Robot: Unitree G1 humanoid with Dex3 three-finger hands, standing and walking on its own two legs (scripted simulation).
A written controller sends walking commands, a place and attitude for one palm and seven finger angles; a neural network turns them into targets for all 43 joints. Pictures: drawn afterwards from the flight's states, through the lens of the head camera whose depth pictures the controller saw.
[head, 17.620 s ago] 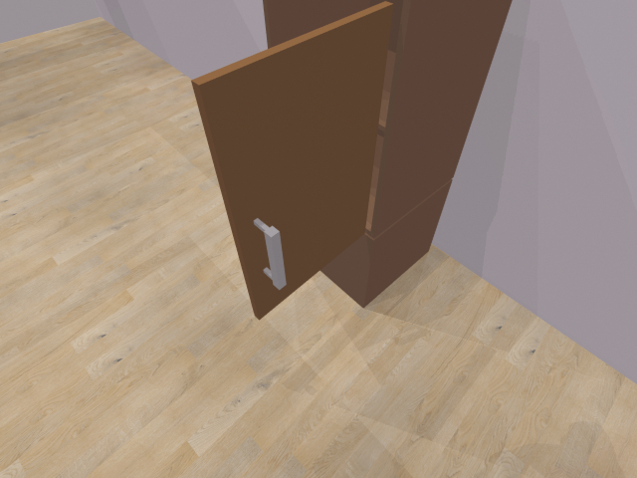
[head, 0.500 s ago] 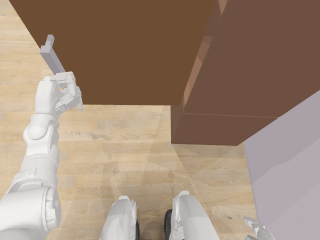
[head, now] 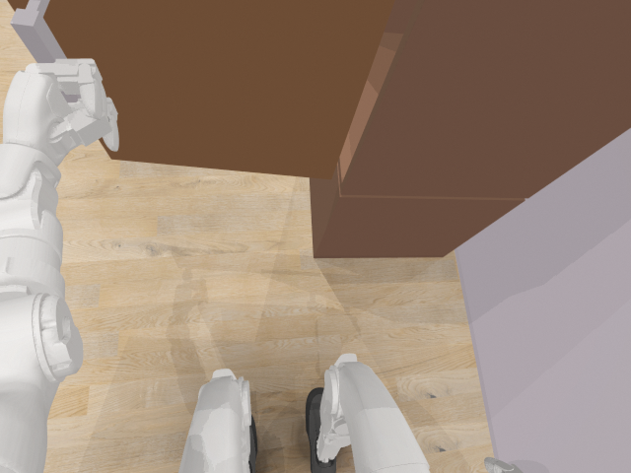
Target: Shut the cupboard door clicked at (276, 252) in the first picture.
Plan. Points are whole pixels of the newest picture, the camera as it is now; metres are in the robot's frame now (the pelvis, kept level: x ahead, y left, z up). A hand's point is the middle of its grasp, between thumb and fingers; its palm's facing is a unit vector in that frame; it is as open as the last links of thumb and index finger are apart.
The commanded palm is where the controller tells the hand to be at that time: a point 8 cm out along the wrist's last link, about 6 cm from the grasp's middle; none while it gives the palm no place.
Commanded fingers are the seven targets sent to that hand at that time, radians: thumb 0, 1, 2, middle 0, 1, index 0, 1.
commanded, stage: push the door shut along its arc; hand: left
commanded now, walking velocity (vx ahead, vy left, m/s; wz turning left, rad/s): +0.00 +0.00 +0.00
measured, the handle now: (70, 70) +0.59 +0.26 +0.04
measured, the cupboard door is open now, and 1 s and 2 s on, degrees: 86 72 71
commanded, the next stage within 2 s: pull the fist back off the door in 0.84 s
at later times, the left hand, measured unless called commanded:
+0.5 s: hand (156, 69) +0.58 +0.16 +0.05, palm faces -0.28 -0.96 -0.02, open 3.1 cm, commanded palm +0.59 +0.18 +0.05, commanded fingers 0.00 0.90 0.90 -1.30 -1.50 -1.30 -1.50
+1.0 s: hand (165, 47) +0.62 +0.15 +0.05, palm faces -0.25 -0.97 +0.04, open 3.2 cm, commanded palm +0.62 +0.14 +0.05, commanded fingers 0.00 0.90 0.90 -1.30 -1.50 -1.30 -1.50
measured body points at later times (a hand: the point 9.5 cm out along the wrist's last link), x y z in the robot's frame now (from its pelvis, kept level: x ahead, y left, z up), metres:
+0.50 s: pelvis +0.01 +0.01 -0.01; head +0.21 +0.05 +0.39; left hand +0.59 +0.21 +0.05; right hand -0.02 -0.25 -0.10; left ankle +0.03 +0.09 -0.59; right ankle +0.07 -0.10 -0.59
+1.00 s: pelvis +0.01 +0.00 -0.02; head +0.23 +0.05 +0.36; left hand +0.62 +0.21 +0.05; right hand -0.02 -0.27 -0.10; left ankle +0.03 +0.09 -0.59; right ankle +0.07 -0.10 -0.59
